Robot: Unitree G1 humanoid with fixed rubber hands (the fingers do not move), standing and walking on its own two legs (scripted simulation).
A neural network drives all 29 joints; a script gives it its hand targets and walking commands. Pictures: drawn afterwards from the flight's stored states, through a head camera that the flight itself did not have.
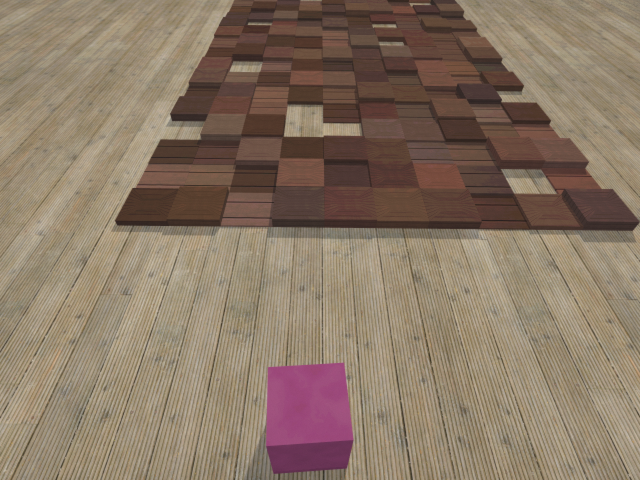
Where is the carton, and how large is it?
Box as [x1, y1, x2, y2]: [266, 363, 353, 473]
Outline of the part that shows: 343,363 268,367 266,447 274,473 346,468 353,439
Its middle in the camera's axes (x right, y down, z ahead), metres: -0.03 +0.50 +1.09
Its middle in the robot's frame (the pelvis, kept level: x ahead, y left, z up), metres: +0.45 +0.04 -0.66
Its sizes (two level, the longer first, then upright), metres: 0.210 0.200 0.250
